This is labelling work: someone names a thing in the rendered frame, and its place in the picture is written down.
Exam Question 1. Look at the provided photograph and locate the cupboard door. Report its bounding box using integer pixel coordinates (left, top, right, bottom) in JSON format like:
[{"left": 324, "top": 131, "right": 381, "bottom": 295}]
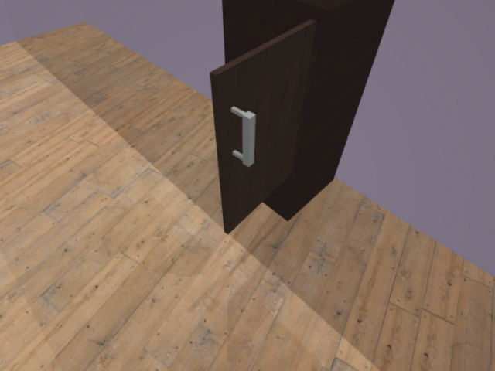
[{"left": 210, "top": 19, "right": 317, "bottom": 235}]

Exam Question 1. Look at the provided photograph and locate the handle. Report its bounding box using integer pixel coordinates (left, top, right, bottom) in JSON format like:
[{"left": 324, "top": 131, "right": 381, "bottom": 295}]
[{"left": 231, "top": 106, "right": 256, "bottom": 167}]

